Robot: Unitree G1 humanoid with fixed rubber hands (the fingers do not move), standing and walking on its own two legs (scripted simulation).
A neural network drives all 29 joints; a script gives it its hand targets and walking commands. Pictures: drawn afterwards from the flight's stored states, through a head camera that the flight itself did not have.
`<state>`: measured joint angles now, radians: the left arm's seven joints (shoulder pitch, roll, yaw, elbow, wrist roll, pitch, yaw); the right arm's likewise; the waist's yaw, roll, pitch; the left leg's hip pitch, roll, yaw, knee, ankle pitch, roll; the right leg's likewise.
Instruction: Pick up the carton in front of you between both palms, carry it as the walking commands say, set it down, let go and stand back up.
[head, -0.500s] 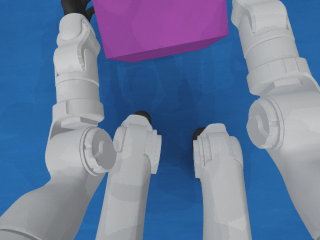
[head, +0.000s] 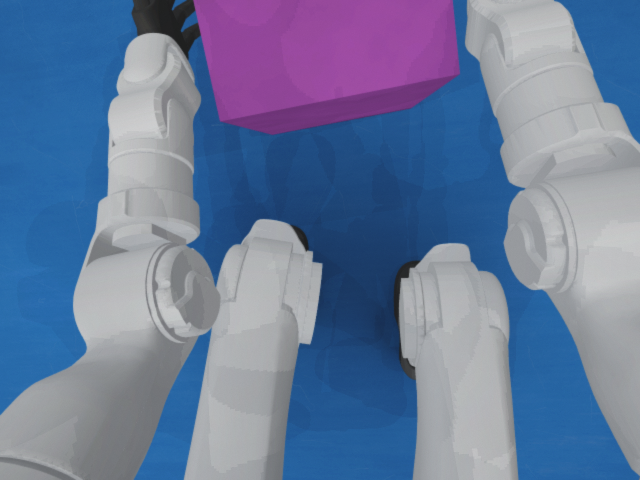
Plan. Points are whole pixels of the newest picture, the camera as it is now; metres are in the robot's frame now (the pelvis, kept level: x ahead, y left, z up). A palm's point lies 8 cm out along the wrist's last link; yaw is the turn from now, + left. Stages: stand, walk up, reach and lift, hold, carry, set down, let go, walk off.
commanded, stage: set down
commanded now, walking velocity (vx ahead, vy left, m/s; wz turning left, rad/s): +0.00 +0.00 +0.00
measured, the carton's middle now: (324, 22) +0.53 +0.08 -0.26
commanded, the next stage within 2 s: let go in 1.98 s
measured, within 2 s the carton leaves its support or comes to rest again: rests again in 0.02 s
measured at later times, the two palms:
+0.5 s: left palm (159, 36) +0.50 +0.23 -0.17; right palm out of the picture +0.57 -0.07 -0.18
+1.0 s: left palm (137, 40) +0.49 +0.26 -0.19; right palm out of the picture +0.59 -0.12 -0.19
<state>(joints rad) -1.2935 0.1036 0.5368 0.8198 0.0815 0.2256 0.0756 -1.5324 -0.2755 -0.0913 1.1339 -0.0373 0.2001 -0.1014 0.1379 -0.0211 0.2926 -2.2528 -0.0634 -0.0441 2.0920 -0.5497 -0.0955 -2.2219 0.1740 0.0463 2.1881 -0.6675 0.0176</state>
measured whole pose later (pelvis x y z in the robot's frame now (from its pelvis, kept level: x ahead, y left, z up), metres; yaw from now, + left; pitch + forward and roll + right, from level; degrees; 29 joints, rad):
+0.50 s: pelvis +0.00 +0.00 -0.01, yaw +1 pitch +38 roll +4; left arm -1.35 0.16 0.60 0.91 0.14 0.20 -0.01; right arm -1.57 -0.25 -0.22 1.14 -0.18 0.18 0.00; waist 0.13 0.00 0.35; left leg -2.24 -0.06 -0.03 2.12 -0.55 -0.09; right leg -2.22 0.14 0.04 2.22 -0.67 0.00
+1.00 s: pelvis -0.01 +0.01 -0.02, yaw +1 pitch +36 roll +4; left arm -1.40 0.29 0.35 1.06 -0.18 0.05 0.11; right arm -1.62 -0.50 0.14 1.15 0.20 0.12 -0.05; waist 0.13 0.02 0.43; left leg -2.26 0.00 0.02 2.15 -0.52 -0.03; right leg -2.22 0.08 0.03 2.25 -0.66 0.00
